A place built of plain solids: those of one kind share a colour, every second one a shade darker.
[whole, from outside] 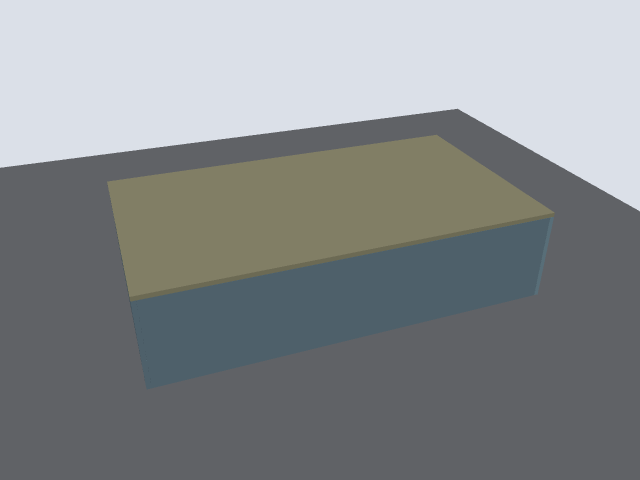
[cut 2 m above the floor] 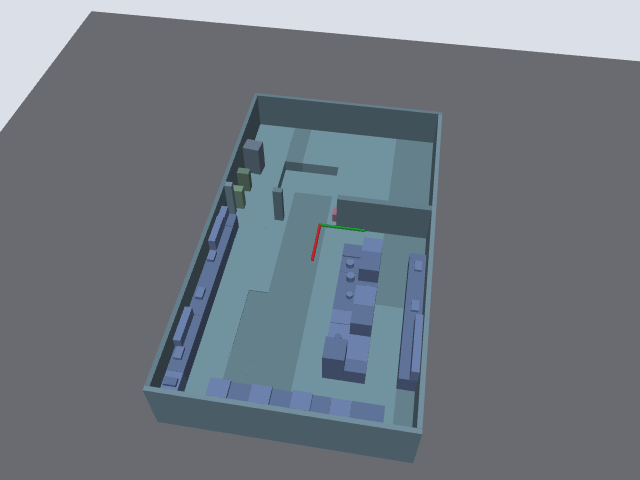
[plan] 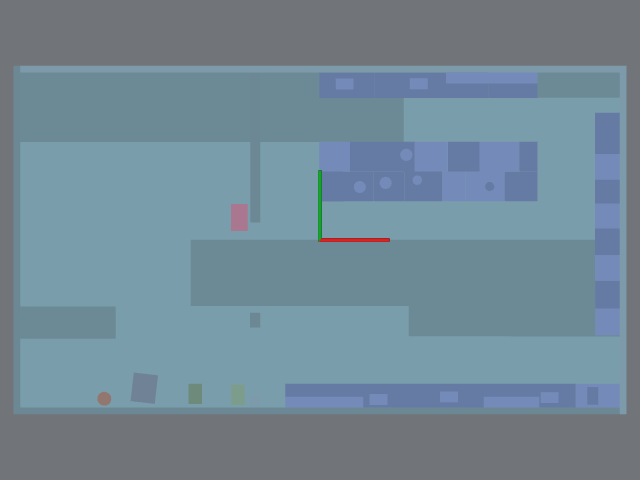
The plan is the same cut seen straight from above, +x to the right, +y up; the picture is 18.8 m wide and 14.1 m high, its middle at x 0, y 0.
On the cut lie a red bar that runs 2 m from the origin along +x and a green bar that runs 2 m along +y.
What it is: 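The back of house of a large kitchen; an old cooking hall and a later wing, as decades of use have left them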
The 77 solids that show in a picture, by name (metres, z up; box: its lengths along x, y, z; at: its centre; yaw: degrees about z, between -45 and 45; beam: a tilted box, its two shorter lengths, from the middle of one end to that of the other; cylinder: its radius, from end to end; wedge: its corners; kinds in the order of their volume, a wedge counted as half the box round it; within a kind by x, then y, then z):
{
 "floor_1": {"box": [2.82, 0.09, 0.81], "at": [-7.41, -2.86, 0.35]},
 "floor_2": {"box": [2.82, 0.9, 0.81], "at": [-7.41, -2.39, 0.35]},
 "floor_3": {"box": [2.82, 1.97, 0.81], "at": [-7.41, -0.97, 0.35]},
 "floor_4": {"box": [2.22, 2.92, 0.17], "at": [-4.9, -1.45, 0.04]},
 "floor_5": {"box": [11.28, 1.3, 0.81], "at": [-3.18, 3.53, 0.35]},
 "floor_6": {"box": [6.41, 0.9, 0.81], "at": [-0.6, -2.39, 0.35]},
 "floor_7": {"box": [17.63, 2.03, 0.81], "at": [0.0, -3.91, 0.35]},
 "floor_8": {"box": [17.63, 2.88, 0.81], "at": [0.0, 1.45, 0.35]},
 "floor_9": {"box": [17.63, 0.76, 0.81], "at": [0.0, 4.55, 0.35]},
 "floor_10": {"box": [12.62, 0.08, 0.81], "at": [2.51, -2.87, 0.35]},
 "floor_11": {"box": [12.62, 1.96, 0.81], "at": [2.51, -0.97, 0.35]},
 "floor_12": {"box": [0.89, 1.3, 0.81], "at": [2.9, 3.53, 0.35]},
 "floor_13": {"box": [3.02, 0.9, 0.76], "at": [4.11, -2.39, 0.33]},
 "floor_14": {"box": [5.48, 1.3, 0.81], "at": [6.08, 3.53, 0.35]},
 "floor_15": {"box": [3.21, 0.9, 0.81], "at": [7.21, -2.39, 0.35]},
 "wall_1": {"box": [0.2, 10.24, 4.17], "at": [-8.91, 0.0, 2.03]},
 "wall_2": {"box": [0.3, 0.35, 3.36], "at": [-1.9, -4.75, 2.44]},
 "wall_3": {"box": [0.3, 0.44, 3.36], "at": [-1.9, -2.36, 2.44]},
 "wall_4": {"box": [0.3, 4.41, 3.36], "at": [-1.9, 2.71, 2.44]},
 "wall_5": {"box": [17.61, 0.2, 4.17], "at": [0.0, -5.02, 2.03]},
 "wall_6": {"box": [17.61, 0.2, 4.17], "at": [0.0, 5.02, 2.03]},
 "wall_7": {"box": [0.2, 10.24, 4.17], "at": [8.91, 0.0, 2.03]},
 "roof_1": {"box": [18.01, 10.24, 0.2], "at": [0.0, 0.0, 4.22]},
 "unit_1": {"box": [0.77, 0.32, 0.49], "at": [-0.64, -4.76, 1.9]},
 "unit_2": {"box": [0.77, 0.7, 0.89], "at": [-0.64, -4.57, 1.21]},
 "unit_3": {"box": [0.71, 0.88, 0.96], "at": [0.33, 1.57, 1.24]},
 "unit_4": {"box": [0.91, 0.88, 1.57], "at": [0.43, 2.45, 1.54]},
 "unit_5": {"box": [1.53, 0.32, 0.63], "at": [0.51, -4.76, 1.94]},
 "unit_6": {"box": [1.53, 0.7, 0.87], "at": [0.51, -4.57, 1.19]},
 "unit_7": {"box": [0.53, 0.32, 0.13], "at": [0.72, 4.58, 1.68]},
 "unit_8": {"box": [1.63, 0.75, 0.86], "at": [0.79, 4.54, 1.19]},
 "unit_9": {"box": [0.88, 0.88, 0.89], "at": [1.13, 1.57, 1.21]},
 "unit_10": {"cylinder": 0.18, "from": [1.17, 1.56, 1.65], "to": [1.17, 1.56, 1.91]},
 "unit_11": {"box": [1.03, 0.88, 1.72], "at": [1.4, 2.45, 1.62]},
 "unit_12": {"box": [0.53, 0.32, 0.17], "at": [1.72, -4.68, 1.72]},
 "unit_13": {"cylinder": 0.18, "from": [1.93, 1.68, 1.65], "to": [1.93, 1.68, 1.96]},
 "unit_14": {"box": [0.9, 0.88, 0.89], "at": [2.02, 1.57, 1.21]},
 "unit_15": {"box": [1.97, 0.7, 0.87], "at": [2.26, -4.57, 1.2]},
 "unit_16": {"box": [0.86, 0.88, 0.87], "at": [2.34, 2.45, 1.2]},
 "unit_17": {"cylinder": 0.18, "from": [2.54, 2.5, 1.63], "to": [2.54, 2.5, 1.97]},
 "unit_18": {"box": [2.1, 0.75, 0.87], "at": [2.65, 4.54, 1.19]},
 "unit_19": {"cylinder": 0.14, "from": [2.86, 1.76, 1.66], "to": [2.86, 1.76, 1.86]},
 "unit_20": {"box": [0.53, 0.32, 0.13], "at": [2.9, 4.59, 1.69]},
 "unit_21": {"box": [1.12, 0.88, 0.9], "at": [3.03, 1.57, 1.21]},
 "unit_22": {"box": [0.98, 0.88, 1.72], "at": [3.27, 2.45, 1.62]},
 "unit_23": {"box": [0.53, 0.32, 0.19], "at": [3.79, -4.61, 1.74]},
 "unit_24": {"box": [0.67, 0.88, 0.9], "at": [3.93, 1.57, 1.21]},
 "unit_25": {"box": [1.57, 0.7, 0.88], "at": [4.03, -4.57, 1.2]},
 "unit_26": {"box": [0.93, 0.88, 1.71], "at": [4.22, 2.45, 1.62]},
 "unit_27": {"box": [1.25, 0.75, 0.88], "at": [4.33, 4.54, 1.2]},
 "unit_28": {"box": [1.25, 0.32, 0.65], "at": [4.33, 4.76, 1.97]},
 "unit_29": {"box": [1.16, 0.88, 0.86], "at": [4.85, 1.57, 1.19]},
 "unit_30": {"cylinder": 0.13, "from": [4.98, 1.57, 1.62], "to": [4.98, 1.57, 1.82]},
 "unit_31": {"box": [1.16, 0.88, 0.87], "at": [5.27, 2.45, 1.2]},
 "unit_32": {"box": [1.63, 0.32, 0.53], "at": [5.63, -4.76, 1.9]},
 "unit_33": {"box": [1.63, 0.7, 0.87], "at": [5.63, -4.57, 1.2]},
 "unit_34": {"box": [1.44, 0.75, 0.89], "at": [5.67, 4.54, 1.21]},
 "unit_35": {"box": [1.44, 0.32, 0.69], "at": [5.67, 4.76, 2.0]},
 "unit_36": {"box": [0.96, 0.88, 1.65], "at": [5.91, 1.57, 1.58]},
 "unit_37": {"box": [0.54, 0.88, 0.86], "at": [6.12, 2.45, 1.19]},
 "unit_38": {"box": [0.53, 0.32, 0.16], "at": [6.75, -4.63, 1.72]},
 "unit_39": {"box": [1.08, 0.7, 0.88], "at": [6.98, -4.57, 1.2]},
 "unit_40": {"box": [0.32, 0.53, 0.14], "at": [8.01, -4.58, 1.7]},
 "unit_41": {"box": [1.29, 0.7, 0.87], "at": [8.16, -4.57, 1.2]},
 "unit_42": {"box": [0.73, 0.79, 2.03], "at": [8.44, -2.4, 1.77]},
 "unit_43": {"box": [0.73, 0.81, 1.88], "at": [8.44, -1.61, 1.7]},
 "unit_44": {"box": [0.73, 0.76, 2.0], "at": [8.44, -0.82, 1.76]},
 "unit_45": {"box": [0.73, 0.78, 1.84], "at": [8.44, -0.05, 1.68]},
 "unit_46": {"box": [0.73, 0.74, 2.04], "at": [8.44, 0.7, 1.78]},
 "unit_47": {"box": [0.73, 0.7, 1.84], "at": [8.44, 1.42, 1.68]},
 "unit_48": {"box": [0.73, 0.76, 1.83], "at": [8.44, 2.15, 1.67]},
 "unit_49": {"box": [0.73, 1.21, 1.84], "at": [8.44, 3.13, 1.68]},
 "cage_1": {"box": [0.72, 0.85, 1.7], "at": [-5.16, -4.35, 1.61], "yaw": -6.6},
 "crate_1": {"box": [0.4, 0.6, 1.24], "at": [-3.66, -4.52, 1.38]},
 "crate_2": {"box": [0.4, 0.6, 1.24], "at": [-2.41, -4.55, 1.38]},
 "sack_1": {"box": [0.5, 0.8, 0.51], "at": [-2.37, 0.66, 1.01]},
 "keg_1": {"cylinder": 0.2, "from": [-6.34, -4.66, 0.76], "to": [-6.34, -4.66, 1.36]}
}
